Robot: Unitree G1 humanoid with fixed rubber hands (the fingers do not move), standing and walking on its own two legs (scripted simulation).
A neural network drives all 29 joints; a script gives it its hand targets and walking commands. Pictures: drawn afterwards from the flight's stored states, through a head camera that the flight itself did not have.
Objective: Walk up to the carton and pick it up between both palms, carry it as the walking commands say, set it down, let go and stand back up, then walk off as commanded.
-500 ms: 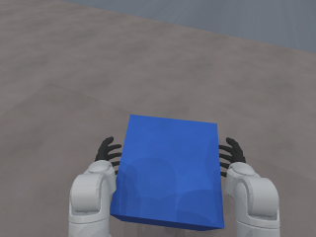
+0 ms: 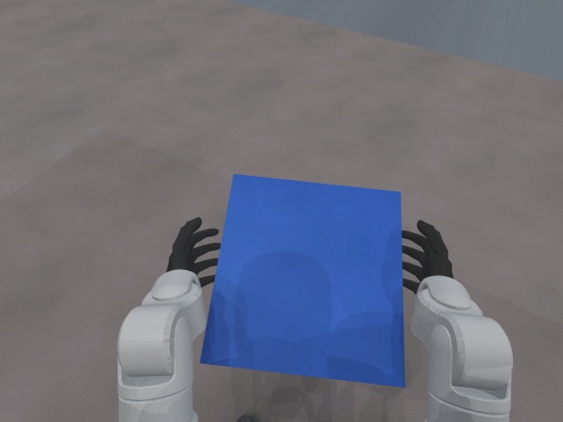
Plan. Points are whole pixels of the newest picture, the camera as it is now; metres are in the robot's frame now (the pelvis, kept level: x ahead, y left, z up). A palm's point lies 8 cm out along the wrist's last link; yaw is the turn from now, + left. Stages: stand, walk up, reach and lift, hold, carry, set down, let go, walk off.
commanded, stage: carry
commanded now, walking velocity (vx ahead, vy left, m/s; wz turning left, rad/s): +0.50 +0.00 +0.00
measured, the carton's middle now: (303, 282) +0.32 -0.01 +0.02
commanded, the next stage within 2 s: none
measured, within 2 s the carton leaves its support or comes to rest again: neither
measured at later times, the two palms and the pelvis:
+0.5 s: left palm (221, 112) +0.64 +0.15 +0.08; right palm (376, 113) +0.65 -0.15 +0.08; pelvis +0.37 +0.00 -0.03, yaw +0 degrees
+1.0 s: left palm (223, 23) +0.97 +0.18 +0.11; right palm (345, 24) +0.96 -0.12 +0.11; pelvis +0.69 +0.04 +0.01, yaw -2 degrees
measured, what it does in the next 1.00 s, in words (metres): walks ahead: left foot, then right foot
